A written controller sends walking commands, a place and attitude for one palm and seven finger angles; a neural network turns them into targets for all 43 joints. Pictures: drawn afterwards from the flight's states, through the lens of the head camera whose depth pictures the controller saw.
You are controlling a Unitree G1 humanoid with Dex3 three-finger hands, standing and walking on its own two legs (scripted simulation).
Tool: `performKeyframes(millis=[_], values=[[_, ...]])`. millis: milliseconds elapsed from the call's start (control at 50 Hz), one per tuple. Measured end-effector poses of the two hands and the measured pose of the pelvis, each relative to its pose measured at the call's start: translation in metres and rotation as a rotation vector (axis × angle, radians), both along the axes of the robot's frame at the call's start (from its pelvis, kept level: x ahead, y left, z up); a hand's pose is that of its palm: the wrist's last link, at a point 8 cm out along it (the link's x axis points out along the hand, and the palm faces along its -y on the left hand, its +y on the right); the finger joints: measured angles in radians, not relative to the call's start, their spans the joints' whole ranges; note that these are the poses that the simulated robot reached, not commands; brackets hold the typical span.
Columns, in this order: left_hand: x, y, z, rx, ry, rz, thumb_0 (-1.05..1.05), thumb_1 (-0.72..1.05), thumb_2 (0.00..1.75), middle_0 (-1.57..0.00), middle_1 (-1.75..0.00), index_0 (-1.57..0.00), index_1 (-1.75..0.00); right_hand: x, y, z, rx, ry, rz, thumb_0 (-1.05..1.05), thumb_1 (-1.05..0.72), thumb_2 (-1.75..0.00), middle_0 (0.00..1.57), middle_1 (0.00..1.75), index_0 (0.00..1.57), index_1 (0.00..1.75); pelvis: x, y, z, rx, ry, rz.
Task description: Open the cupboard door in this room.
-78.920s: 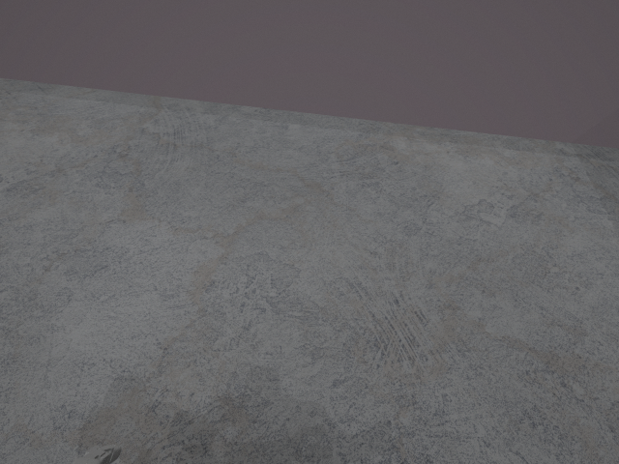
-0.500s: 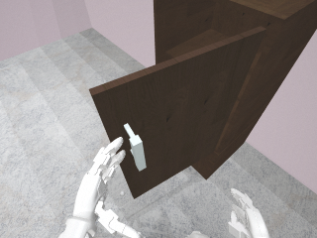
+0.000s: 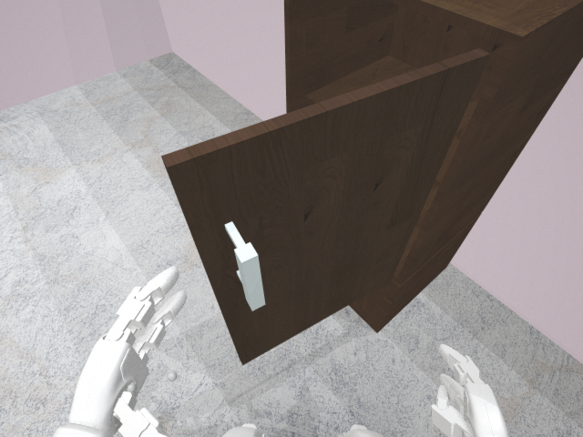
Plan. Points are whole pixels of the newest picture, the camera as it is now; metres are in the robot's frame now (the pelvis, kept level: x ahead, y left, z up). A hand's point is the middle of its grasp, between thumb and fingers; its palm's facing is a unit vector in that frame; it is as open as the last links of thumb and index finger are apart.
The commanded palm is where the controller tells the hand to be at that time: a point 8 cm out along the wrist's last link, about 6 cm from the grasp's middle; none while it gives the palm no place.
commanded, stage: draw the hand back to the body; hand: left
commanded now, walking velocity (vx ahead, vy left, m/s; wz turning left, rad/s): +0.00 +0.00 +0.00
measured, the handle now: (244, 267) +0.31 +0.09 +0.09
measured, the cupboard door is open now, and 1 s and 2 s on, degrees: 80 80 80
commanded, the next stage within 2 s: step back with the hand held close in 1.60 s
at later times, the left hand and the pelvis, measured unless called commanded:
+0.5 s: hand (121, 357) +0.18 +0.18 +0.13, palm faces -0.07 -0.99 -0.11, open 16.2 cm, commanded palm +0.15 +0.24 +0.15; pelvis +0.00 +0.02 +0.02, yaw +0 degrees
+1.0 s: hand (19, 300) +0.21 +0.25 +0.19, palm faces +0.35 -0.85 -0.41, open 11.7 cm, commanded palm +0.16 +0.30 +0.22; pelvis +0.02 +0.02 +0.07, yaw -1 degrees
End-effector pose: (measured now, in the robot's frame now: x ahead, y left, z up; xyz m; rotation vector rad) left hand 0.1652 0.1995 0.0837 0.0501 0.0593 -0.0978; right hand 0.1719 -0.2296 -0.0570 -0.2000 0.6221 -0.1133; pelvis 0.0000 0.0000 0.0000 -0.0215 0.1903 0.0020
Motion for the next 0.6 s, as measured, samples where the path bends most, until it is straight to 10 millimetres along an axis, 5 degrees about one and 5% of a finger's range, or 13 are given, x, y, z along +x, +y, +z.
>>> performKeyframes(millis=[180, 540, 600], values=[[0.003, 0.002, 0.016, 0.015, -0.035, -0.024, -0.01, -0.5, 0.3, -0.15, -0.3, -0.15, -0.3, -0.002, 0.013, 0.006, 0.019, -0.031, -0.006, 0.01, -0.9, -0.9, 0.2, 0.3, 0.2, 0.3, -0.002, 0.008, 0.003, -0.007, -0.024, -0.003], [-0.001, 0.038, 0.061, 0.059, -0.057, 0.028, -0.01, -0.47, 0.31, -0.15, -0.3, -0.15, -0.3, 0.005, 0.029, 0.033, 0.03, -0.086, 0.027, 0.01, -0.9, -0.9, 0.2, 0.3, 0.2, 0.3, 0.006, 0.016, 0.026, -0.012, -0.102, 0.002], [-0.001, 0.047, 0.073, 0.188, -0.05, 0.128, -0.01, -0.41, 0.33, -0.16, -0.3, -0.16, -0.3, 0.008, 0.029, 0.039, 0.011, -0.084, 0.02, 0.01, -0.9, -0.9, 0.2, 0.3, 0.2, 0.3, 0.008, 0.016, 0.032, -0.008, -0.121, -0.007]])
